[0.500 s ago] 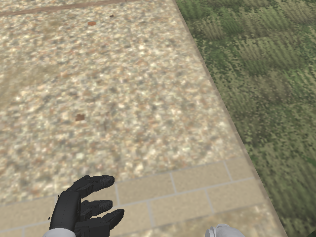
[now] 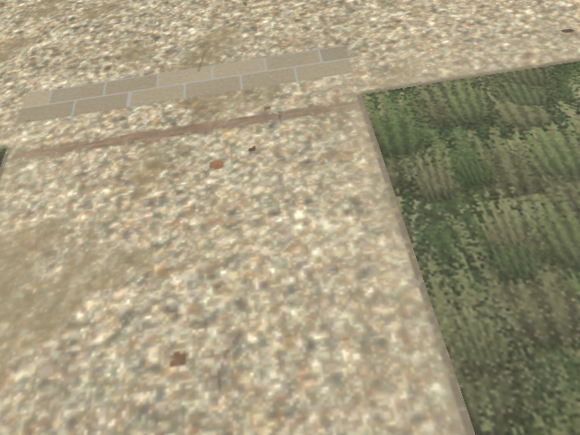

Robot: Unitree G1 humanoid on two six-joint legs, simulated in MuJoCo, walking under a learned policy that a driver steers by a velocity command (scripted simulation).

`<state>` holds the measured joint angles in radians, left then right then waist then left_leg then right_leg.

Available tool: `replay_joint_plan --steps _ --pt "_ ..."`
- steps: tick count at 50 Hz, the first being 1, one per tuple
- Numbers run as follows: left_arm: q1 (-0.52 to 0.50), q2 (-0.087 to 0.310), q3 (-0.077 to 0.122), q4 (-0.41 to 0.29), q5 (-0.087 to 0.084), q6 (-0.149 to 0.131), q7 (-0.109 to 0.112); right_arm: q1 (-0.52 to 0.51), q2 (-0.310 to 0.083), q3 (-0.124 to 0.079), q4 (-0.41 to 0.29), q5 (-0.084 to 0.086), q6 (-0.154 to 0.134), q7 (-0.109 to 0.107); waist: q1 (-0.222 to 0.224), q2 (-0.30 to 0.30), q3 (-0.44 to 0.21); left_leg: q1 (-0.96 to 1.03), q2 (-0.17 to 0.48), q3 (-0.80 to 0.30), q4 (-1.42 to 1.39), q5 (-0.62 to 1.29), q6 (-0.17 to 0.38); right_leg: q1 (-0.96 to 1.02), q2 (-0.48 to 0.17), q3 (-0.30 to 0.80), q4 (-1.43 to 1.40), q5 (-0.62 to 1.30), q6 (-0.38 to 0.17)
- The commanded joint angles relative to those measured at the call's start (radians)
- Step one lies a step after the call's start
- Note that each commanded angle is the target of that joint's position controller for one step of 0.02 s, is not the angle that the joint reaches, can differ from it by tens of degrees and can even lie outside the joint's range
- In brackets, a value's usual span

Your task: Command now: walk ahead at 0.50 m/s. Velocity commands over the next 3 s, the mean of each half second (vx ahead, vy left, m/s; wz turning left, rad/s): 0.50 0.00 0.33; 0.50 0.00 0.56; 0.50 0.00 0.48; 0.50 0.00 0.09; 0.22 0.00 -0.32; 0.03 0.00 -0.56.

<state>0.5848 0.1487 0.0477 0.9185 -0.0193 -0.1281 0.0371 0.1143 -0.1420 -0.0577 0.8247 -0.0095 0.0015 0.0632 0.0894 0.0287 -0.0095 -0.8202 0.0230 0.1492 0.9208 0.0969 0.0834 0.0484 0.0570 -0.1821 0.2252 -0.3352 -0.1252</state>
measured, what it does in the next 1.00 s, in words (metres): walks ahead, turning left: left foot, then right foot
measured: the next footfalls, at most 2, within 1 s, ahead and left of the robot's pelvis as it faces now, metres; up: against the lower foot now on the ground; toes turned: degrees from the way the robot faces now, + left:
left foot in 0.16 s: +0.22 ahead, +0.03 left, +0.00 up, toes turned +7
right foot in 0.54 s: +0.54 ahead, -0.15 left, +0.00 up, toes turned +14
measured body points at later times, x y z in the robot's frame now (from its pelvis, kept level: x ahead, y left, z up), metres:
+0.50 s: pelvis +0.31 -0.05 -0.01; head +0.33 -0.05 +0.44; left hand +0.52 +0.19 -0.07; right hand +0.38 -0.32 -0.14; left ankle +0.18 +0.02 -0.74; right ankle +0.50 -0.18 -0.71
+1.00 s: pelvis +0.56 +0.01 -0.02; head +0.57 +0.04 +0.43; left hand +0.41 +0.25 -0.16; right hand +0.84 -0.10 -0.11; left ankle +0.58 +0.14 -0.74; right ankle +0.51 -0.16 -0.74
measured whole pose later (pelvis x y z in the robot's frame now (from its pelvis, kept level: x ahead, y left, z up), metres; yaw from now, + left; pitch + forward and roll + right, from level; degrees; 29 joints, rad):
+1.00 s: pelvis +0.56 +0.01 -0.02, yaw +32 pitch +3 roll -1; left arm 0.42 0.28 0.06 0.86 0.02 -0.06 0.01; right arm 0.12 -0.25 -0.05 0.72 -0.05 0.01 0.09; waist 0.05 -0.01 -0.01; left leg -0.51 0.03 0.09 0.68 -0.26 0.10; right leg -0.06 -0.12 -0.29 0.52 -0.46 0.07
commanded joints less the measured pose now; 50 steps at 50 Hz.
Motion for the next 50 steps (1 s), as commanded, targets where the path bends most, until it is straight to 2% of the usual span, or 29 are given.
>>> replay_joint_plan --steps 1,3,4,6,7,8,9,10,11,13,15,16,18,20,21,24,26,27,28,29,30,31,32,36,40,42,45,48,50 --pt "0.05 0.107 0.009 -0.042 -0.009 -0.003 0.028 -0.171 -0.021 0.012 -0.106 -0.014 -0.017 -0.004 -0.01 -0.098 0.069 0.089 -0.088 0.115 -0.269 -0.102 0.014 0.106 -0.213 0.085 0.027 1.171 0.177" --pt "0.078 0.177 0.024 -0.029 -0.009 -0.015 0.051 -0.094 -0.054 0.0 -0.085 -0.019 -0.001 -0.027 -0.032 -0.148 0.044 0.237 -0.158 0.158 -0.327 -0.176 0.025 0.142 -0.232 0.065 0.148 1.439 0.19" --pt "0.096 0.165 0.02 -0.01 -0.012 -0.022 0.062 -0.042 -0.084 -0.008 -0.067 -0.018 0.0 -0.038 -0.051 -0.175 0.044 0.305 -0.18 0.168 -0.35 -0.183 0.041 0.146 -0.248 0.063 0.217 1.54 0.183" --pt "0.018 0.211 0.04 -0.019 -0.019 -0.019 0.069 0.159 -0.155 -0.039 -0.003 -0.037 -0.011 -0.064 -0.172 -0.213 0.017 0.514 -0.151 0.048 -0.435 -0.232 0.099 0.037 -0.285 0.088 0.471 1.574 0.177" --pt "-0.129 0.245 0.055 -0.054 -0.036 -0.018 0.066 0.335 -0.183 -0.057 0.042 -0.035 -0.023 -0.077 -0.319 -0.177 -0.044 0.734 -0.077 -0.047 -0.527 -0.09 0.185 -0.125 -0.235 0.059 0.813 1.395 0.17" --pt "-0.255 0.164 0.044 -0.129 -0.034 -0.027 0.05 0.391 -0.217 -0.065 0.077 -0.032 -0.038 -0.084 -0.331 -0.026 -0.097 1.008 0.088 -0.25 -0.496 0.034 0.25 -0.507 -0.088 0.109 1.193 0.288 0.126" --pt "-0.154 0.036 0.013 -0.176 -0.001 -0.032 0.034 0.256 -0.266 -0.063 0.035 -0.016 -0.062 -0.079 -0.135 0.082 -0.151 1.112 0.281 -0.557 -0.393 0.442 0.345 -0.742 -0.03 0.246 1.367 -0.151 0.108" --pt "-0.169 0.102 0.019 -0.198 0.008 -0.028 0.014 0.222 -0.275 -0.074 0.013 0.015 -0.062 -0.077 -0.157 0.067 -0.173 1.074 0.324 -0.65 -0.542 0.115 0.43 -0.835 -0.058 0.339 1.359 -0.035 0.114" --pt "-0.2 0.164 0.029 -0.194 0.021 -0.026 0.003 0.151 -0.193 -0.053 -0.014 0.011 -0.065 -0.076 -0.116 -0.017 -0.104 0.95 0.291 -0.618 -0.646 -0.142 0.389 -0.856 -0.089 0.328 1.321 0.02 0.103" --pt "-0.256 0.174 0.034 -0.196 0.05 0.0 -0.022 0.091 -0.141 -0.034 -0.039 0.003 -0.084 -0.068 -0.058 -0.134 -0.005 0.759 0.211 -0.521 -0.714 -0.22 0.31 -0.834 -0.118 0.299 1.202 0.047 0.1" --pt "-0.339 0.13 0.015 -0.22 0.068 0.036 -0.037 0.14 -0.19 -0.041 -0.03 0.012 -0.112 -0.069 -0.063 -0.117 0.057 0.624 0.153 -0.447 -0.769 -0.2 0.274 -0.805 -0.159 0.265 1.075 0.042 0.114" --pt "-0.361 0.126 0.011 -0.239 0.077 0.047 -0.036 0.169 -0.185 -0.031 -0.015 -0.006 -0.129 -0.065 -0.056 -0.11 0.082 0.585 0.124 -0.42 -0.772 -0.103 0.257 -0.793 -0.18 0.242 0.98 0.063 0.115" --pt "-0.447 0.114 -0.002 -0.282 0.065 0.051 -0.045 0.197 -0.228 -0.038 -0.016 -0.007 -0.136 -0.058 -0.069 -0.035 0.086 0.508 0.064 -0.345 -0.758 0.046 0.218 -0.715 -0.178 0.196 0.766 0.147 0.133" --pt "-0.502 0.063 -0.036 -0.274 0.057 0.05 -0.077 0.208 -0.198 -0.029 -0.021 0.01 -0.104 -0.039 -0.105 0.052 0.022 0.484 -0.021 -0.245 -0.686 0.102 0.15 -0.548 -0.136 0.135 0.568 0.331 0.117" --pt "-0.531 0.077 -0.032 -0.269 0.053 0.048 -0.075 0.219 -0.227 -0.039 -0.035 0.02 -0.088 -0.036 -0.118 0.073 -0.003 0.475 -0.031 -0.242 -0.66 0.149 0.141 -0.49 -0.101 0.102 0.513 0.352 0.118" --pt "-0.586 0.153 -0.018 -0.275 0.038 0.052 -0.053 0.258 -0.294 -0.055 -0.044 -0.001 -0.065 -0.054 -0.153 0.097 0.006 0.582 0.022 -0.319 -0.607 0.194 0.106 -0.45 -0.088 0.148 0.363 0.369 0.142" --pt "-0.45 0.207 0.006 -0.228 0.048 0.043 -0.036 0.227 -0.314 -0.058 -0.07 -0.003 -0.057 -0.062 -0.07 0.054 -0.061 0.622 0.028 -0.353 -0.444 0.169 0.066 -0.281 -0.055 0.155 0.272 0.28 0.137" --pt "-0.309 0.264 0.027 -0.187 0.063 0.031 -0.021 0.207 -0.28 -0.048 -0.092 0.0 -0.06 -0.064 -0.001 -0.009 -0.14 0.53 -0.025 -0.319 -0.221 0.073 0.039 -0.087 -0.14 0.242 0.282 0.257 0.11" --pt "-0.162 0.339 0.036 -0.194 0.073 0.022 0.001 0.258 -0.19 -0.017 -0.101 -0.026 -0.068 -0.065 0.042 -0.194 -0.26 0.387 -0.076 -0.243 0.095 -0.267 0.042 0.087 -0.376 0.491 0.279 0.075 0.09" --pt "-0.183 0.396 0.045 -0.179 0.074 0.048 0.01 0.355 -0.136 -0.004 -0.135 -0.017 -0.048 -0.057 -0.041 -0.451 -0.396 0.147 -0.137 -0.186 0.379 -0.65 0.014 0.229 -0.562 0.858 0.13 -0.035 -0.012" --pt "-0.259 0.298 0.029 -0.2 0.055 0.068 0.011 0.27 -0.218 -0.015 -0.104 -0.051 -0.023 -0.056 -0.022 -0.285 -0.334 0.063 -0.06 -0.214 0.484 -0.55 0.022 0.138 -0.505 0.864 0.077 -0.358 -0.007" --pt "-0.329 0.229 0.006 -0.206 0.052 0.07 0.012 0.173 -0.229 -0.015 -0.123 -0.056 -0.012 -0.045 -0.021 -0.222 -0.182 0.014 -0.03 -0.203 0.487 -0.465 0.014 0.008 -0.435 0.714 0.071 -0.349 0.015" --pt "-0.371 0.203 -0.003 -0.199 0.054 0.073 0.009 0.163 -0.211 -0.009 -0.126 -0.046 -0.004 -0.037 -0.053 -0.188 -0.114 0.036 -0.002 -0.216 0.447 -0.411 -0.006 -0.091 -0.396 0.597 0.051 -0.225 0.025" --pt "-0.319 0.157 -0.011 -0.133 0.03 0.034 0.003 0.235 -0.199 -0.017 -0.086 -0.057 0.026 -0.036 -0.11 -0.169 0.029 0.128 0.022 -0.2 0.31 -0.339 -0.079 -0.295 -0.352 0.3 0.014 0.19 0.017" --pt "-0.32 0.207 0.013 -0.13 0.032 0.022 -0.01 0.132 -0.166 -0.007 -0.123 -0.052 0.023 -0.006 -0.119 -0.167 0.028 0.182 0.044 -0.18 0.12 -0.205 -0.084 -0.342 -0.368 0.149 0.008 0.309 0.015" --pt "-0.315 0.241 0.03 -0.141 0.035 0.03 -0.016 0.036 -0.147 -0.003 -0.14 -0.03 0.018 0.018 -0.091 -0.16 0.015 0.256 0.041 -0.149 0.012 -0.127 -0.079 -0.38 -0.354 0.064 0.006 0.171 0.053" --pt "-0.248 0.29 0.051 -0.135 0.039 0.037 -0.017 -0.055 -0.155 -0.005 -0.17 -0.026 0.014 0.04 -0.06 -0.137 0.053 0.277 0.043 -0.098 -0.133 -0.222 -0.053 -0.315 -0.382 0.049 -0.008 0.064 0.063" --pt "-0.149 0.28 0.052 -0.096 0.04 0.06 -0.025 -0.043 -0.155 -0.003 -0.169 -0.041 0.004 0.033 -0.048 -0.14 0.083 0.297 0.008 -0.028 -0.234 -0.383 0.026 -0.163 -0.402 0.033 0.09 0.267 0.031" --pt "-0.142 0.298 0.055 -0.091 0.052 0.065 -0.034 0.153 -0.182 -0.026 -0.103 -0.037 -0.027 0.013 -0.151 -0.068 -0.052 0.575 -0.113 0.021 -0.305 -0.416 0.077 -0.181 -0.345 -0.073 0.466 0.64 0.045"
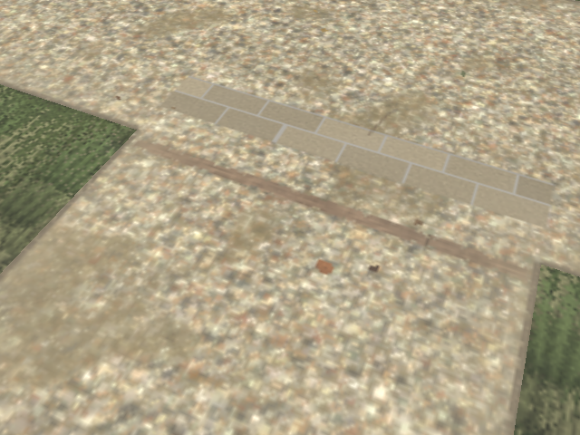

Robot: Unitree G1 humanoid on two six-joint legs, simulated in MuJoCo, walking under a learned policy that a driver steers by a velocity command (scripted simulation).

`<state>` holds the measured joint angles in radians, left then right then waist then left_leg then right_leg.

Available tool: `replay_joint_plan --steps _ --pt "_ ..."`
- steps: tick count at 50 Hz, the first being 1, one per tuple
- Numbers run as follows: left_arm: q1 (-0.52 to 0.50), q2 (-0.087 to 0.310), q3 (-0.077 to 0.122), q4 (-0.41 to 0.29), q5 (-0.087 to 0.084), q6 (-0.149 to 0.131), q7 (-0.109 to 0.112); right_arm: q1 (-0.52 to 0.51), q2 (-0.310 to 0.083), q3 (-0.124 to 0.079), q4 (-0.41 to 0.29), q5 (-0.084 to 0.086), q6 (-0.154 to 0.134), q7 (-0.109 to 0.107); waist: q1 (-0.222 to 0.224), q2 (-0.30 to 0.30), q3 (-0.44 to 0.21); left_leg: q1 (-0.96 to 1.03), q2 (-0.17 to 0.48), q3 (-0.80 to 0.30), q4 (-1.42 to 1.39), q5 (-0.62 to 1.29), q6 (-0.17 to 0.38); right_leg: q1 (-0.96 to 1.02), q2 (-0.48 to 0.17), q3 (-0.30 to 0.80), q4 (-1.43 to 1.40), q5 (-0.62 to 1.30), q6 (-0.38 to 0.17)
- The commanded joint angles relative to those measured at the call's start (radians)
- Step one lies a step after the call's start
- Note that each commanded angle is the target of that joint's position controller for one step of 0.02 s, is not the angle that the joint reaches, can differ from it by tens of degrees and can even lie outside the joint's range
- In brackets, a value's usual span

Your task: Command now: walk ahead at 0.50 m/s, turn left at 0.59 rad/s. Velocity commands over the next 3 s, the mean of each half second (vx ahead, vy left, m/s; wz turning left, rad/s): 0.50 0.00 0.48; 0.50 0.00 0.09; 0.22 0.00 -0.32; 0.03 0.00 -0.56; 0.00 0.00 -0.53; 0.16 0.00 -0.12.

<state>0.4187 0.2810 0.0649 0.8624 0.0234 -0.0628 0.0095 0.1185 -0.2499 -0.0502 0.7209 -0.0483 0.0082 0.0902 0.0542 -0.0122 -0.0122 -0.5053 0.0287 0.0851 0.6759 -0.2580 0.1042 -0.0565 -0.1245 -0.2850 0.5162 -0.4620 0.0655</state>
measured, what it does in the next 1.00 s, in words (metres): walks ahead, turning left: left foot, then right foot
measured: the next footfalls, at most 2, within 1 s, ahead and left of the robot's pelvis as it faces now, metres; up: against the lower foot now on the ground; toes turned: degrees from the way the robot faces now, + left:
left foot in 0.02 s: +0.12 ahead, +0.10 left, +0.00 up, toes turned +5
right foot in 0.44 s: +0.46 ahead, -0.07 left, +0.00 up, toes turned +11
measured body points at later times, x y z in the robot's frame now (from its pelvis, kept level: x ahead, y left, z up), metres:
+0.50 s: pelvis +0.30 +0.00 +0.00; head +0.33 -0.01 +0.45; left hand +0.40 +0.28 -0.09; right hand +0.38 -0.27 -0.14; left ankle +0.11 +0.08 -0.67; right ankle +0.42 -0.08 -0.72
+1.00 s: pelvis +0.57 +0.09 +0.00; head +0.59 +0.11 +0.45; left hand +0.46 +0.32 -0.15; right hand +0.82 -0.08 -0.09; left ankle +0.64 +0.18 -0.72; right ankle +0.43 -0.07 -0.69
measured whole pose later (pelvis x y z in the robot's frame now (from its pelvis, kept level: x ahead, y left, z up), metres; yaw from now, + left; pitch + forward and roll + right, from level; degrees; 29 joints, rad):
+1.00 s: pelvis +0.57 +0.09 +0.00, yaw +15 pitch +1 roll -2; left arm 0.43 0.23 0.04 0.95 0.01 -0.06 -0.01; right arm 0.07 -0.23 -0.02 0.75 -0.05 -0.07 0.02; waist 0.05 -0.01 0.04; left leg -0.45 0.00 0.08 0.58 -0.13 0.09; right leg -0.07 0.01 -0.05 0.71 -0.45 -0.04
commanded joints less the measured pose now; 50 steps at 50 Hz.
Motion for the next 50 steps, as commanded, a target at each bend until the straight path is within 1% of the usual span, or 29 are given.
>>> replay_joint_plan --steps 1,2,3,4,5,7,8,10,12,15,17,18,20,21,22,23,24,25,26,27,29,31,36,42,45,47,48,49,50 --pt "0.008 0.15 0.031 -0.066 0.007 -0.001 -0.01 0.335 -0.145 -0.06 0.054 -0.003 -0.047 -0.03 -0.206 0.112 -0.172 0.527 0.0 -0.143 -0.137 -0.165 0.104 -0.268 -0.118 0.002 0.507 0.653 -0.106" --pt "-0.021 0.026 0.0 -0.166 -0.001 -0.01 -0.031 0.345 -0.293 -0.084 0.045 0.022 -0.045 -0.055 -0.151 0.377 -0.21 0.773 0.292 -0.721 -0.35 -0.304 0.256 -0.716 0.09 0.074 0.832 -0.099 -0.045" --pt "-0.175 0.1 0.013 -0.193 0.006 -0.017 -0.031 0.389 -0.287 -0.087 0.048 0.042 -0.035 -0.072 -0.229 0.203 -0.176 0.784 0.306 -0.856 -0.462 -0.269 0.267 -0.866 0.098 0.265 0.888 -0.057 -0.066" --pt "-0.228 0.092 0.01 -0.21 -0.012 -0.025 -0.031 0.375 -0.256 -0.077 0.078 0.025 -0.037 -0.089 -0.207 0.159 -0.074 0.739 0.298 -0.716 -0.413 -0.11 0.248 -0.906 0.046 0.301 0.879 0.011 -0.089" --pt "-0.193 0.077 0.005 -0.193 -0.02 -0.032 -0.022 0.319 -0.199 -0.064 0.074 0.026 -0.042 -0.093 -0.149 0.087 -0.028 0.613 0.254 -0.59 -0.38 0.048 0.205 -0.829 0.003 0.307 0.784 0.096 -0.1" --pt "-0.142 0.078 0.004 -0.175 0.004 -0.013 -0.02 0.192 -0.115 -0.029 0.04 0.04 -0.053 -0.088 -0.056 0.084 0.0 0.427 0.166 -0.456 -0.418 0.221 0.167 -0.678 -0.009 0.312 0.698 0.147 -0.092" --pt "-0.131 0.076 0.004 -0.172 0.007 0.007 -0.021 0.179 -0.099 -0.021 0.036 0.044 -0.062 -0.083 -0.036 0.078 0.0 0.392 0.148 -0.425 -0.433 0.257 0.168 -0.644 -0.007 0.316 0.659 0.15 -0.083" --pt "-0.129 0.048 -0.009 -0.163 0.013 0.03 -0.028 0.19 -0.119 -0.03 0.041 0.051 -0.074 -0.081 -0.015 0.05 0.016 0.357 0.12 -0.374 -0.451 0.352 0.183 -0.619 0.011 0.303 0.563 0.181 -0.07" --pt "-0.21 0.044 -0.012 -0.196 0.017 0.026 -0.035 0.212 -0.146 -0.042 0.052 0.057 -0.079 -0.083 -0.023 0.049 0.055 0.319 0.094 -0.325 -0.468 0.359 0.179 -0.602 0.019 0.281 0.428 0.256 -0.045" --pt "-0.345 0.026 -0.026 -0.227 -0.002 0.022 -0.041 0.254 -0.148 -0.045 0.07 0.056 -0.08 -0.082 -0.076 0.1 0.068 0.32 0.069 -0.293 -0.47 0.295 0.143 -0.52 0.042 0.272 0.192 0.402 -0.04" --pt "-0.364 0.039 -0.021 -0.228 -0.009 0.02 -0.038 0.286 -0.147 -0.045 0.083 0.054 -0.083 -0.081 -0.093 0.098 0.057 0.35 0.099 -0.313 -0.456 0.287 0.116 -0.444 0.055 0.268 0.112 0.463 -0.057" --pt "-0.339 0.045 -0.014 -0.228 0.002 0.011 -0.042 0.295 -0.166 -0.049 0.08 0.039 -0.094 -0.079 -0.093 0.099 0.058 0.332 0.123 -0.326 -0.466 0.292 0.093 -0.382 0.058 0.26 0.096 0.494 -0.066" --pt "-0.272 0.076 0.006 -0.204 0.007 0.001 -0.038 0.278 -0.181 -0.053 0.087 0.033 -0.099 -0.079 -0.057 0.08 0.061 0.376 0.138 -0.34 -0.4 0.35 0.065 -0.302 0.077 0.255 0.06 0.414 -0.084" --pt "-0.184 0.096 0.017 -0.175 0.01 -0.003 -0.028 0.248 -0.19 -0.055 0.083 0.027 -0.091 -0.082 -0.004 0.036 0.025 0.398 0.101 -0.303 -0.247 0.481 0.048 -0.205 0.116 0.239 0.008 0.328 -0.099" --pt "-0.034 0.125 0.03 -0.132 0.02 -0.013 -0.016 0.268 -0.162 -0.047 0.085 0.018 -0.089 -0.083 0.05 -0.01 -0.067 0.357 0.036 -0.253 -0.007 0.489 0.029 -0.032 0.093 0.266 0.005 0.278 -0.124" --pt "0.122 0.206 0.039 -0.129 0.037 -0.02 -0.003 0.299 -0.084 -0.026 0.058 0.011 -0.089 -0.084 0.09 -0.159 -0.196 0.244 -0.04 -0.177 0.348 0.216 0.009 0.115 -0.143 0.554 -0.053 0.089 -0.16" --pt "0.095 0.3 0.062 -0.106 0.032 -0.013 -0.01 0.471 -0.017 -0.016 0.05 0.057 -0.092 -0.077 -0.018 -0.469 -0.254 -0.041 -0.193 -0.168 0.561 -0.282 -0.016 0.255 -0.299 1.087 -0.305 -0.018 -0.271" --pt "-0.028 0.184 0.041 -0.135 0.013 -0.002 -0.017 0.398 -0.096 -0.021 0.081 0.028 -0.08 -0.086 -0.038 -0.205 -0.115 -0.127 -0.105 -0.223 0.637 -0.211 0.004 0.145 -0.268 1.047 -0.319 -0.187 -0.264" --pt "-0.109 0.114 0.024 -0.15 0.005 -0.003 -0.021 0.297 -0.113 -0.026 0.064 0.025 -0.079 -0.076 -0.038 -0.071 -0.027 -0.118 -0.063 -0.208 0.606 -0.103 0.006 0.03 -0.225 0.87 -0.302 -0.118 -0.251" --pt "-0.125 0.086 0.015 -0.137 0.007 -0.007 -0.024 0.239 -0.099 -0.02 0.05 0.025 -0.079 -0.071 -0.04 -0.022 -0.001 -0.09 -0.032 -0.202 0.555 -0.051 0.003 -0.036 -0.177 0.732 -0.301 0.038 -0.237" --pt "-0.108 0.063 0.005 -0.105 0.0 -0.021 -0.021 0.233 -0.077 -0.012 0.051 0.01 -0.062 -0.061 -0.059 -0.077 0.01 -0.04 0.005 -0.179 0.483 -0.025 -0.015 -0.093 -0.114 0.569 -0.314 0.256 -0.223" --pt "-0.062 0.062 0.004 -0.075 -0.007 -0.037 -0.023 0.228 -0.068 -0.007 0.053 0.008 -0.051 -0.056 -0.065 -0.076 0.005 -0.053 0.006 -0.152 0.463 -0.012 -0.03 -0.078 -0.105 0.508 -0.323 0.423 -0.244" --pt "0.003 0.065 0.002 -0.023 -0.015 -0.039 -0.024 0.036 -0.046 0.016 -0.003 0.008 -0.047 -0.048 -0.039 -0.056 0.062 -0.175 0.06 -0.084 0.241 0.13 -0.072 -0.034 -0.074 0.387 -0.387 0.509 -0.265" --pt "0.06 0.092 0.005 0.027 -0.014 -0.032 -0.022 -0.117 -0.04 0.03 -0.043 0.021 -0.054 -0.047 -0.004 -0.065 0.088 -0.053 0.032 -0.021 -0.043 0.218 -0.06 -0.002 -0.082 0.324 -0.364 0.605 -0.243" --pt "0.049 0.107 0.008 0.045 -0.009 -0.023 -0.016 -0.098 -0.059 0.021 -0.042 0.017 -0.06 -0.055 -0.027 -0.062 0.088 0.014 0.004 -0.012 -0.103 0.139 -0.021 0.062 -0.112 0.322 -0.285 0.747 -0.229" --pt "0.028 0.114 0.008 0.053 -0.009 -0.015 -0.013 0.091 -0.08 0.004 0.021 0.006 -0.073 -0.067 -0.115 -0.035 -0.005 0.254 -0.055 0.014 -0.194 0.113 0.018 0.053 -0.069 0.27 -0.042 0.951 -0.199" --pt "0.029 0.089 0.0 0.044 -0.009 -0.013 -0.012 0.268 -0.13 -0.016 0.075 -0.011 -0.085 -0.078 -0.176 0.011 -0.117 0.499 0.015 -0.071 -0.195 0.073 0.058 -0.075 -0.023 0.237 0.185 0.82 -0.178" --pt "0.072 0.001 -0.023 -0.005 -0.03 -0.014 -0.017 0.384 -0.232 -0.041 0.082 -0.029 -0.088 -0.091 -0.183 0.198 -0.248 0.752 0.309 -0.486 -0.268 -0.111 0.139 -0.36 0.095 0.178 0.545 0.379 -0.139" --pt "0.096 0.046 -0.005 0.001 -0.019 -0.012 -0.016 0.363 -0.244 -0.047 0.087 0.014 -0.072 -0.09 -0.156 0.282 -0.283 0.778 0.399 -0.807 -0.421 -0.112 0.201 -0.542 0.194 0.273 0.724 -0.059 -0.138"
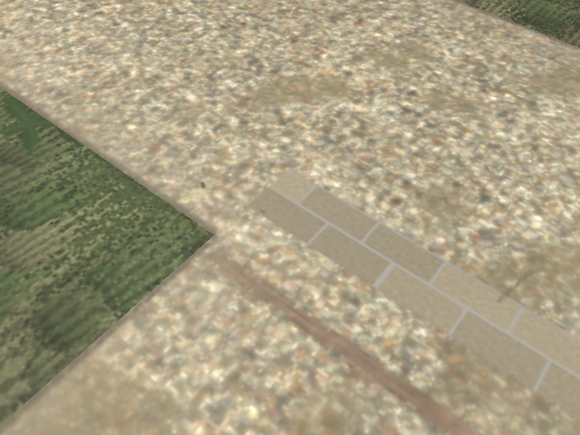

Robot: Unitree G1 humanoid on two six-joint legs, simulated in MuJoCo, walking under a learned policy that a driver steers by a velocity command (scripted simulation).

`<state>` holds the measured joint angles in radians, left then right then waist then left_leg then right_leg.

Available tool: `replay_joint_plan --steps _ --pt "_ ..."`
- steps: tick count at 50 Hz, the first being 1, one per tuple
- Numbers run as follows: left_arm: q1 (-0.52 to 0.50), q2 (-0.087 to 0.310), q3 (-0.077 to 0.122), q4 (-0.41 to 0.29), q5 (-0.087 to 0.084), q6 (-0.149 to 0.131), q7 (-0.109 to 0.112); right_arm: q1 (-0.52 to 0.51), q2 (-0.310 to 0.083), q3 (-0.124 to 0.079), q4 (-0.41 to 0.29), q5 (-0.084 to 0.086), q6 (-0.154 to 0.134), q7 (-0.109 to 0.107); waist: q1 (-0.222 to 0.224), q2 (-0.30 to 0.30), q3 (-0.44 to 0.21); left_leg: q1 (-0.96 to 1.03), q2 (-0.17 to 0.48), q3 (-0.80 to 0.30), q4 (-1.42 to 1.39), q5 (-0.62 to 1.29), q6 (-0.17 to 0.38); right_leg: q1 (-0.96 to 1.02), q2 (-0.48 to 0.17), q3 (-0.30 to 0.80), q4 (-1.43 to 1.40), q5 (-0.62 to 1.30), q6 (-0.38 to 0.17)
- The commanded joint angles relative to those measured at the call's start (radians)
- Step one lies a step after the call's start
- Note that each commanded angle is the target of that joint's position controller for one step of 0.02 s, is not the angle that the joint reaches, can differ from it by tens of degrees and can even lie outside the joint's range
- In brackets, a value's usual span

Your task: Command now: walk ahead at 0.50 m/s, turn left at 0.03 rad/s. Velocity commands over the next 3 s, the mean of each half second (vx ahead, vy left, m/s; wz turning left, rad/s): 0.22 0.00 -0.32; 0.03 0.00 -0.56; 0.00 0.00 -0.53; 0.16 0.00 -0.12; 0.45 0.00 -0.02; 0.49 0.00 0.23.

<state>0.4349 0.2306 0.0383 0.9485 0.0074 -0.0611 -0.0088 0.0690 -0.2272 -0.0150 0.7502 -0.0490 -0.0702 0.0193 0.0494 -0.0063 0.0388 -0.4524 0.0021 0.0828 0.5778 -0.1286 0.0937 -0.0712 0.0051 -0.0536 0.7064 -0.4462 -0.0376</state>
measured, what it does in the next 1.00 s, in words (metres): walks ahead, turning right: right foot, then left foot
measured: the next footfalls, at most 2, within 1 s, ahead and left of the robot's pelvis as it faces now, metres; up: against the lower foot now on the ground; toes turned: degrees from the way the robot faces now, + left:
right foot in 0.46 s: +0.28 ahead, -0.09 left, +0.00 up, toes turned -15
left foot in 0.94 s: +0.29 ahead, +0.11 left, +0.00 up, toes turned -31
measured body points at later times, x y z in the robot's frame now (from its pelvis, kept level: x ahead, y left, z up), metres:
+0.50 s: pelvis +0.17 +0.00 +0.00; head +0.21 -0.02 +0.44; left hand +0.35 +0.22 -0.12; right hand +0.18 -0.26 -0.15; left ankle +0.10 +0.08 -0.70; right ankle +0.24 -0.08 -0.73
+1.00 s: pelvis +0.21 +0.04 +0.02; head +0.24 +0.04 +0.46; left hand +0.44 +0.23 -0.11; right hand +0.17 -0.26 -0.09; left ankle +0.26 +0.13 -0.72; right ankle +0.22 -0.07 -0.69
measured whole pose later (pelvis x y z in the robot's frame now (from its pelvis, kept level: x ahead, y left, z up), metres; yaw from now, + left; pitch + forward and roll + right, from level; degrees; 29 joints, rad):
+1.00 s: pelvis +0.21 +0.04 +0.02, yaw -30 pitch +1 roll -1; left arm 0.21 0.29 0.10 0.78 0.02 0.05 -0.01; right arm 0.23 -0.25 -0.03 0.76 -0.02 0.02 -0.05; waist 0.02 -0.04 0.02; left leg -0.25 -0.02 -0.02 0.48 -0.24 0.03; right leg -0.46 0.16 0.13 0.72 -0.36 -0.02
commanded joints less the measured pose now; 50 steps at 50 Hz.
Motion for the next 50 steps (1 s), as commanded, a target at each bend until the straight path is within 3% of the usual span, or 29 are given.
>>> replay_joint_plan --steps 1,2,3,4,5,7,10,15,21,22,23,24,25,26,27,28,29,30,33,37,41,43,45,46,47,48,49,50 --pt "-0.001 0.139 0.034 -0.092 0.011 -0.008 0.004 0.318 -0.214 -0.072 0.05 0.033 0.012 -0.019 -0.119 0.149 -0.178 0.615 0.377 -0.648 -0.318 -0.265 0.185 -0.6 -0.011 0.097 0.571 -0.004 -0.048" --pt "-0.049 0.114 0.027 -0.095 0.004 -0.012 -0.002 0.242 -0.145 -0.054 0.037 0.034 0.005 -0.017 -0.096 0.08 -0.077 0.473 0.343 -0.497 -0.337 -0.094 0.164 -0.577 -0.04 0.1 0.531 0.072 -0.046" --pt "-0.049 0.086 0.023 -0.083 -0.001 -0.006 -0.001 0.204 -0.105 -0.042 0.039 0.031 -0.004 -0.017 -0.06 0.056 -0.037 0.379 0.296 -0.372 -0.357 0.094 0.122 -0.515 -0.065 0.1 0.469 0.109 -0.038" --pt "-0.028 0.076 0.022 -0.07 0.011 0.009 -0.002 0.192 -0.079 -0.033 0.049 0.035 -0.014 -0.021 -0.031 0.069 -0.021 0.317 0.263 -0.275 -0.359 0.282 0.093 -0.457 -0.075 0.103 0.425 0.115 -0.023" --pt "0.004 0.062 0.021 -0.051 0.019 0.024 -0.004 0.194 -0.071 -0.029 0.057 0.032 -0.024 -0.023 -0.015 0.078 -0.032 0.285 0.251 -0.204 -0.351 0.449 0.083 -0.405 -0.064 0.098 0.421 0.12 -0.009" --pt "0.011 0.057 0.026 -0.047 0.018 0.042 -0.006 0.216 -0.087 -0.031 0.072 0.036 -0.038 -0.025 0.005 0.079 -0.054 0.289 0.239 -0.114 -0.335 0.663 0.079 -0.397 -0.041 0.089 0.413 0.159 0.005" --pt "-0.075 0.056 0.028 -0.078 0.019 0.056 -0.01 0.219 -0.102 -0.032 0.078 0.039 -0.03 -0.037 0.001 0.09 -0.039 0.303 0.222 -0.016 -0.337 0.689 0.073 -0.463 -0.046 0.063 0.337 0.26 0.019" --pt "-0.222 0.025 0.007 -0.137 0.023 0.059 -0.02 0.254 -0.107 -0.033 0.101 0.041 -0.005 -0.057 -0.048 0.098 -0.028 0.348 0.213 0.079 -0.296 0.658 0.071 -0.426 -0.042 -0.009 0.069 0.387 0.012" --pt "-0.208 0.059 0.02 -0.172 0.032 0.056 -0.018 0.263 -0.142 -0.057 0.116 0.039 0.032 -0.07 -0.051 0.1 -0.04 0.436 0.267 0.081 -0.072 0.714 0.063 -0.352 0.007 -0.048 -0.082 0.205 -0.061" --pt "-0.159 0.063 0.026 -0.164 0.034 0.048 -0.014 0.254 -0.149 -0.062 0.114 0.041 0.039 -0.071 -0.025 0.072 -0.066 0.424 0.252 0.096 0.041 0.695 0.044 -0.285 0.025 -0.049 -0.154 0.236 -0.08" --pt "-0.079 0.101 0.039 -0.152 0.037 0.034 -0.005 0.263 -0.161 -0.068 0.109 0.039 0.045 -0.069 0.02 -0.011 -0.121 0.357 0.206 0.123 0.231 0.566 -0.007 -0.149 -0.007 0.027 -0.25 0.475 -0.117" --pt "-0.024 0.237 0.075 -0.162 0.036 0.028 0.009 0.292 -0.123 -0.06 0.06 0.036 0.047 -0.064 0.015 -0.196 -0.209 0.127 0.085 0.153 0.544 0.019 -0.066 0.054 -0.261 0.346 -0.227 1.018 -0.218" --pt "-0.013 0.277 0.093 -0.158 -0.009 0.05 0.016 0.277 -0.082 -0.05 0.026 0.04 0.064 -0.057 0.012 -0.268 -0.314 -0.067 -0.088 0.001 0.742 -0.548 -0.096 0.146 -0.399 0.603 -0.29 1.131 -0.404" --pt "-0.043 0.246 0.089 -0.173 -0.026 0.065 0.014 0.25 -0.093 -0.048 0.034 0.02 0.078 -0.054 0.014 -0.096 -0.265 -0.1 -0.012 -0.106 0.772 -0.521 -0.104 0.075 -0.38 0.537 -0.333 0.878 -0.393" --pt "-0.12 0.195 0.075 -0.185 -0.013 0.079 0.02 0.194 -0.093 -0.05 0.024 0.029 0.08 -0.052 -0.005 -0.048 -0.134 -0.132 0.007 -0.11 0.742 -0.438 -0.108 -0.048 -0.326 0.474 -0.379 0.665 -0.356" --pt "-0.181 0.151 0.061 -0.192 -0.005 0.091 0.024 0.163 -0.098 -0.053 0.021 0.031 0.079 -0.055 -0.035 -0.007 -0.05 -0.128 0.032 -0.116 0.651 -0.364 -0.112 -0.143 -0.26 0.414 -0.419 0.531 -0.295" --pt "-0.221 0.13 0.055 -0.202 -0.008 0.096 0.026 0.164 -0.108 -0.057 0.015 0.019 0.084 -0.057 -0.056 -0.03 -0.028 -0.098 0.042 -0.116 0.579 -0.312 -0.117 -0.195 -0.207 0.367 -0.434 0.468 -0.252" --pt "-0.236 0.126 0.054 -0.209 0.001 0.095 0.024 0.191 -0.098 -0.055 0.026 0.009 0.095 -0.055 -0.064 -0.052 -0.048 -0.061 0.026 -0.101 0.567 -0.284 -0.122 -0.213 -0.173 0.338 -0.431 0.48 -0.236" --pt "-0.212 0.166 0.066 -0.207 0.007 0.082 0.013 0.209 -0.076 -0.049 0.022 0.023 0.109 -0.052 -0.062 -0.055 -0.104 -0.034 0.011 -0.108 0.466 -0.271 -0.136 -0.194 -0.146 0.335 -0.422 0.467 -0.22" --pt "-0.194 0.189 0.078 -0.214 0.013 0.094 0.01 0.139 -0.093 -0.049 -0.011 0.028 0.114 -0.056 -0.025 -0.108 -0.098 -0.043 0.005 -0.125 0.339 -0.259 -0.143 -0.188 -0.139 0.419 -0.457 0.181 -0.207" --pt "-0.204 0.199 0.086 -0.225 0.02 0.103 0.002 0.123 -0.097 -0.046 -0.03 0.039 0.102 -0.06 -0.014 -0.121 -0.095 0.026 -0.025 -0.127 0.219 -0.276 -0.128 -0.203 -0.134 0.484 -0.446 0.149 -0.191" --pt "-0.221 0.199 0.088 -0.231 0.02 0.107 -0.003 0.152 -0.099 -0.045 -0.032 0.047 0.092 -0.064 -0.023 -0.132 -0.099 0.095 -0.048 -0.123 0.127 -0.29 -0.108 -0.214 -0.129 0.519 -0.434 0.188 -0.174" --pt "-0.252 0.194 0.088 -0.235 0.009 0.112 -0.005 0.23 -0.097 -0.044 -0.02 0.052 0.08 -0.07 -0.065 -0.133 -0.097 0.225 -0.071 -0.116 -0.07 -0.236 -0.076 -0.257 -0.102 0.537 -0.409 0.204 -0.128" --pt "-0.264 0.18 0.084 -0.239 -0.002 0.112 -0.001 0.274 -0.112 -0.048 -0.011 0.046 0.072 -0.077 -0.089 -0.109 -0.089 0.32 -0.046 -0.131 -0.222 -0.182 -0.06 -0.315 -0.06 0.516 -0.377 0.135 -0.078" --pt "-0.229 0.122 0.07 -0.249 -0.011 0.108 0.004 0.27 -0.198 -0.065 -0.023 0.03 0.067 -0.086 -0.063 0.055 -0.086 0.377 0.156 -0.327 -0.365 -0.301 -0.016 -0.402 0.031 0.412 -0.221 -0.015 -0.013" --pt "-0.232 0.104 0.07 -0.263 -0.014 0.1 0.01 0.165 -0.287 -0.082 -0.067 0.021 0.071 -0.085 -0.047 0.259 -0.039 0.325 0.381 -0.604 -0.449 -0.334 0.082 -0.557 0.208 0.162 0.022 -0.084 0.022" --pt "-0.248 0.185 0.087 -0.251 0.03 0.096 0.011 0.144 -0.243 -0.075 -0.068 0.009 0.073 -0.078 -0.043 0.162 -0.014 0.215 0.396 -0.545 -0.4 -0.159 0.135 -0.51 0.113 0.17 0.209 -0.08 0.034" --pt "-0.221 0.188 0.095 -0.232 0.028 0.098 0.003 0.098 -0.173 -0.054 -0.079 0.016 0.069 -0.075 -0.007 0.102 -0.021 0.189 0.325 -0.436 -0.361 -0.026 0.118 -0.461 0.109 0.178 0.303 -0.025 0.034"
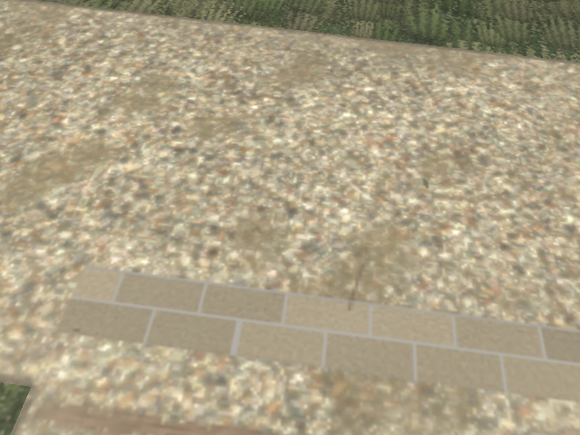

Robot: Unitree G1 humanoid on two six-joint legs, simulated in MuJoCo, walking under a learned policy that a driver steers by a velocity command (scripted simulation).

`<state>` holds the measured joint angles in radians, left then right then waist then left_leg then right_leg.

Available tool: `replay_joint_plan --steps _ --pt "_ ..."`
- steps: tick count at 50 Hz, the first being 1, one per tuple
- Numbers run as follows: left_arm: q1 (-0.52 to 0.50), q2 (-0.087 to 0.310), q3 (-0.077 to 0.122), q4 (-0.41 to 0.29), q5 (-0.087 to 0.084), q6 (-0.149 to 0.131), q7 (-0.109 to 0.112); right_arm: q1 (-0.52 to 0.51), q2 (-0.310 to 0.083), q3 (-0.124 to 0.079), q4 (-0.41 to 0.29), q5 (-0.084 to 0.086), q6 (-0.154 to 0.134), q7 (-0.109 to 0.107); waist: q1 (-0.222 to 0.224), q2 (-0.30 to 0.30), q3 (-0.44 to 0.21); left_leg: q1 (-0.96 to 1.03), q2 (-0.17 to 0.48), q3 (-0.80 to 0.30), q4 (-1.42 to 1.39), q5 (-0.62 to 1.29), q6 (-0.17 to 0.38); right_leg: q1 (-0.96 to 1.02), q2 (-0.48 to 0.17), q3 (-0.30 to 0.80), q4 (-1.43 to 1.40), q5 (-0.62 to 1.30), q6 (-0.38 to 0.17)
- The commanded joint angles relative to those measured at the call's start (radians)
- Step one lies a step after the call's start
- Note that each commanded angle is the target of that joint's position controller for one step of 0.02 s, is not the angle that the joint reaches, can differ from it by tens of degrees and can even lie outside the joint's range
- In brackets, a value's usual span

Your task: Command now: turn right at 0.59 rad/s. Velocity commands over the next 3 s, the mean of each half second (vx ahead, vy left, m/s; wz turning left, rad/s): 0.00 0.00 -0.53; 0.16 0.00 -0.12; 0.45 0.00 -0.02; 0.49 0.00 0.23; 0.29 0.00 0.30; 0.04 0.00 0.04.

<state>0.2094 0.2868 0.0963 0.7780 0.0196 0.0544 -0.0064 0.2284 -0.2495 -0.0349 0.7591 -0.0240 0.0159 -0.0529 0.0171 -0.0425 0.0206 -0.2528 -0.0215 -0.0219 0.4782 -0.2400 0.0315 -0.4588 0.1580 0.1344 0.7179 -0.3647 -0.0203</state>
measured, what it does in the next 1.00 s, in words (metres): steps on the spot, turning right: right foot, then left foot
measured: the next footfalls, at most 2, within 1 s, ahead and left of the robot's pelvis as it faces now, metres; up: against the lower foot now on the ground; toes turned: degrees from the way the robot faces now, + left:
right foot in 0.38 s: +0.00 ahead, -0.11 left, +0.00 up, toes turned -14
left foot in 0.82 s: +0.04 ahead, +0.07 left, +0.00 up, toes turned -17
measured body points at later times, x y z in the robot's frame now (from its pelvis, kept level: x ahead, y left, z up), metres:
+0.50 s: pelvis -0.01 -0.03 +0.00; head +0.01 -0.06 +0.45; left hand +0.20 +0.19 -0.09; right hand -0.01 -0.32 -0.14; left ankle +0.00 +0.11 -0.68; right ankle -0.04 -0.10 -0.74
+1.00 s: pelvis +0.05 -0.03 +0.01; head +0.06 -0.01 +0.46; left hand +0.23 +0.19 -0.12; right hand -0.05 -0.28 -0.12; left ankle +0.01 +0.08 -0.74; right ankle +0.03 -0.15 -0.68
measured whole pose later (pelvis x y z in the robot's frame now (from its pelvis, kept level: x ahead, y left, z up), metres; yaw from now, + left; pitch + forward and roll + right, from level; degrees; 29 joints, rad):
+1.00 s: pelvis +0.05 -0.03 +0.01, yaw -17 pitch +0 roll -1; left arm 0.21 0.28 0.04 0.85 0.04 -0.01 -0.04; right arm 0.43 -0.23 -0.03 0.93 -0.02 -0.05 0.00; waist -0.02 -0.04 0.01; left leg -0.01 -0.03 0.02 0.25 -0.25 0.06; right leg -0.46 0.00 -0.01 0.91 -0.27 -0.05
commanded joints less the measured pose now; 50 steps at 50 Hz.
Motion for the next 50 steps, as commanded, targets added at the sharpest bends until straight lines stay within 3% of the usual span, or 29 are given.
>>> replay_joint_plan --steps 1,3,4,7,9,16,18,19,20,21,22,23,24,25,28,33,34,36,38,40,41,42,43,44,46,48,50 --pt "0.045 0.119 0.035 -0.041 0.015 -0.01 -0.006 -0.098 -0.124 -0.027 -0.095 -0.004 -0.018 0.001 0.051 0.131 -0.003 -0.005 0.284 -0.221 -0.235 0.178 0.149 -0.063 -0.046 -0.021 0.367 -0.056 0.024" --pt "0.082 0.112 0.032 -0.025 0.01 0.006 -0.023 -0.105 -0.114 -0.023 -0.113 -0.001 -0.019 0.001 0.045 0.19 -0.028 0.074 0.231 -0.108 -0.193 0.32 0.137 -0.097 -0.057 -0.056 0.456 -0.027 0.046" --pt "0.06 0.107 0.027 -0.032 0.006 0.011 -0.028 -0.075 -0.115 -0.024 -0.11 -0.003 -0.018 0.003 0.025 0.183 -0.03 0.112 0.228 -0.082 -0.178 0.37 0.142 -0.115 -0.067 -0.072 0.447 -0.026 0.059" --pt "-0.026 0.086 0.012 -0.068 -0.001 0.018 -0.037 0.031 -0.141 -0.037 -0.084 -0.001 -0.017 0.004 -0.041 0.185 -0.034 0.247 0.268 -0.071 -0.144 0.472 0.17 -0.163 -0.096 -0.094 0.346 -0.044 0.087" --pt "-0.053 0.077 0.004 -0.083 -0.003 0.022 -0.042 0.056 -0.16 -0.046 -0.075 -0.002 -0.016 0.007 -0.058 0.201 -0.042 0.279 0.29 -0.058 -0.127 0.502 0.177 -0.136 -0.113 -0.11 0.265 -0.068 0.088" --pt "-0.062 0.072 -0.012 -0.126 -0.022 0.015 -0.043 0.024 -0.209 -0.066 -0.066 -0.002 -0.01 0.037 -0.051 0.244 -0.062 0.18 0.317 0.028 -0.041 0.518 0.144 0.123 -0.117 -0.215 -0.055 -0.073 0.02" --pt "-0.005 0.066 -0.016 -0.111 -0.004 -0.003 -0.03 0.018 -0.206 -0.066 -0.052 0.013 -0.002 0.04 0.001 0.178 -0.071 0.084 0.286 0.077 0.069 0.4 0.075 0.29 -0.105 -0.195 -0.325 0.14 -0.01" --pt "0.031 0.13 -0.004 -0.106 0.015 -0.02 -0.018 0.052 -0.166 -0.056 -0.052 0.01 0.003 0.044 0.01 0.011 -0.1 -0.063 0.229 0.14 0.242 0.187 0.009 0.441 -0.232 0.003 -0.438 0.215 -0.037" --pt "0.026 0.27 0.021 -0.135 0.0 -0.032 -0.012 0.037 -0.06 -0.023 -0.121 0.001 0.009 0.046 -0.012 -0.259 -0.08 -0.328 0.057 0.192 0.415 -0.381 -0.062 0.5 -0.54 0.379 -0.428 0.667 -0.165" --pt "0.122 0.232 0.021 -0.103 -0.013 -0.035 -0.006 -0.023 -0.115 -0.032 -0.111 0.002 0.029 0.031 0.073 -0.138 -0.123 -0.281 0.069 0.046 0.535 -0.412 -0.058 0.451 -0.554 0.308 -0.377 0.769 -0.277" --pt "0.078 0.171 -0.002 -0.095 -0.011 -0.034 -0.001 -0.024 -0.119 -0.035 -0.101 0.016 0.038 0.033 0.03 -0.109 -0.069 -0.285 0.074 0.022 0.581 -0.357 -0.052 0.414 -0.495 0.221 -0.379 0.744 -0.278" --pt "-0.002 0.119 -0.021 -0.102 -0.009 -0.031 0.005 -0.016 -0.123 -0.037 -0.081 0.022 0.037 0.038 -0.003 -0.085 -0.024 -0.27 0.087 0.005 0.554 -0.274 -0.048 0.366 -0.425 0.143 -0.404 0.656 -0.235" --pt "-0.058 0.103 -0.029 -0.108 -0.01 -0.029 0.013 -0.002 -0.14 -0.043 -0.067 0.014 0.033 0.041 -0.026 -0.101 -0.008 -0.265 0.087 0.011 0.527 -0.212 -0.05 0.368 -0.371 0.099 -0.412 0.624 -0.195" --pt "-0.068 0.093 -0.034 -0.109 -0.012 -0.03 0.019 0.033 -0.152 -0.047 -0.044 0.002 0.033 0.046 -0.031 -0.112 -0.025 -0.233 0.074 0.027 0.533 -0.172 -0.057 0.372 -0.343 0.061 -0.405 0.702 -0.188" --pt "-0.043 0.087 -0.044 -0.088 -0.01 -0.041 0.018 0.055 -0.121 -0.038 -0.019 0.01 0.041 0.054 -0.031 -0.057 -0.063 -0.177 0.06 0.027 0.475 -0.142 -0.065 0.387 -0.339 0.035 -0.405 0.694 -0.185" --pt "-0.022 0.094 -0.051 -0.044 0.004 -0.043 0.018 0.014 -0.091 -0.024 -0.007 0.009 0.049 0.044 0.0 -0.086 -0.012 -0.086 0.044 0.03 0.25 -0.158 -0.05 0.324 -0.34 0.071 -0.42 0.469 -0.19" --pt "0.002 0.102 -0.048 -0.03 0.004 -0.042 0.017 0.02 -0.091 -0.022 -0.002 0.005 0.045 0.043 0.009 -0.086 -0.029 -0.063 0.035 0.043 0.221 -0.17 -0.044 0.324 -0.341 0.095 -0.441 0.323 -0.198" --pt "0.043 0.134 -0.036 -0.001 0.007 -0.034 0.013 0.005 -0.104 -0.024 -0.003 -0.006 0.03 0.046 0.025 -0.092 0.001 -0.077 0.016 0.065 0.197 -0.202 -0.026 0.309 -0.351 0.181 -0.503 -0.072 -0.217" --pt "0.037 0.136 -0.033 0.01 0.005 -0.029 0.009 0.007 -0.095 -0.021 0.001 -0.007 0.012 0.05 0.007 -0.068 0.052 -0.055 0.011 0.073 0.12 -0.202 0.002 0.262 -0.365 0.238 -0.526 -0.249 -0.221" --pt "-0.015 0.117 -0.035 0.008 -0.009 -0.033 0.009 0.1 -0.06 -0.012 0.044 -0.007 -0.012 0.047 -0.063 -0.017 0.07 0.153 0.0 0.078 -0.075 -0.11 0.048 0.118 -0.32 0.199 -0.477 -0.292 -0.186" --pt "-0.053 0.081 -0.043 -0.005 -0.009 -0.044 0.01 0.184 -0.081 -0.017 0.074 -0.011 -0.028 0.04 -0.103 0.043 0.062 0.308 0.063 -0.029 -0.145 -0.161 0.076 -0.018 -0.267 0.143 -0.369 -0.27 -0.147" --pt "-0.113 0.01 -0.062 -0.045 -0.012 -0.061 0.005 0.285 -0.167 -0.033 0.095 -0.012 -0.041 0.032 -0.143 0.21 0.036 0.428 0.256 -0.308 -0.286 -0.397 0.136 -0.182 -0.147 -0.017 -0.127 -0.212 -0.092" --pt "-0.178 0.044 -0.056 -0.075 0.005 -0.072 0.003 0.318 -0.238 -0.057 0.122 -0.002 -0.046 0.038 -0.158 0.276 0.131 0.356 0.415 -0.569 -0.417 -0.536 0.222 -0.312 -0.076 -0.145 0.032 -0.155 -0.07" --pt "-0.177 0.093 -0.039 -0.067 0.021 -0.079 -0.001 0.269 -0.188 -0.047 0.123 -0.004 -0.051 0.042 -0.112 0.152 0.185 0.29 0.409 -0.542 -0.414 -0.505 0.24 -0.308 -0.142 -0.077 0.134 -0.085 -0.067" --pt "-0.065 0.09 -0.035 -0.008 0.011 -0.089 -0.025 0.16 -0.138 -0.034 0.097 0.006 -0.066 0.048 -0.036 0.138 0.139 0.297 0.307 -0.383 -0.416 -0.366 0.183 -0.262 -0.171 -0.083 0.186 0.02 -0.051" --pt "-0.059 0.073 -0.037 0.012 0.021 -0.088 -0.038 0.163 -0.111 -0.026 0.111 0.008 -0.084 0.049 -0.034 0.139 0.097 0.311 0.245 -0.25 -0.407 -0.154 0.162 -0.244 -0.183 -0.124 0.226 0.104 -0.032" --pt "-0.102 0.047 -0.044 0.0 0.022 -0.084 -0.043 0.21 -0.099 -0.024 0.142 0.011 -0.094 0.054 -0.047 0.131 0.089 0.319 0.226 -0.181 -0.398 -0.011 0.162 -0.268 -0.196 -0.152 0.222 0.157 -0.012"
Over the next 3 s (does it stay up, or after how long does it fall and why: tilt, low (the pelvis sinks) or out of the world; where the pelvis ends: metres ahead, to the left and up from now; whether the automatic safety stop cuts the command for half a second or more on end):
stays up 0.80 -0.27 0.00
